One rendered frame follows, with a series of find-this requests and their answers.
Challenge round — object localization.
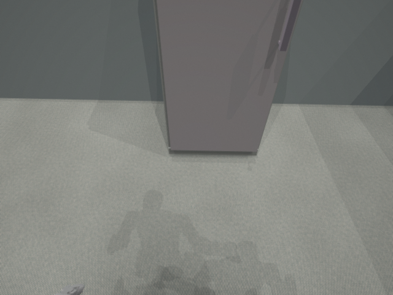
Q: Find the fridge door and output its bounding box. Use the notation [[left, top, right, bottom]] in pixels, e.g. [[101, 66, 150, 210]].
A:
[[157, 0, 302, 152]]

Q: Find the handle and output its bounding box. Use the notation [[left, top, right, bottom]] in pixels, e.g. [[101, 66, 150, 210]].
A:
[[278, 0, 301, 51]]

